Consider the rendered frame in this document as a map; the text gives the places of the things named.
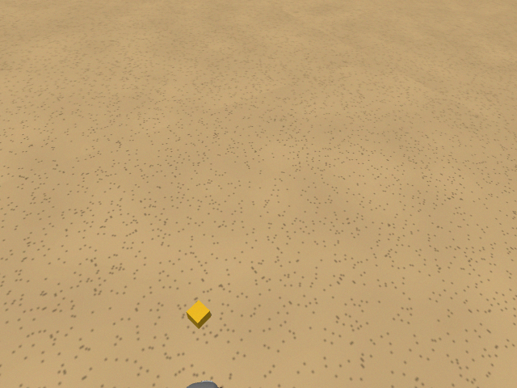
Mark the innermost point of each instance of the cube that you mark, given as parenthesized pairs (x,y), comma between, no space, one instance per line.
(199,314)

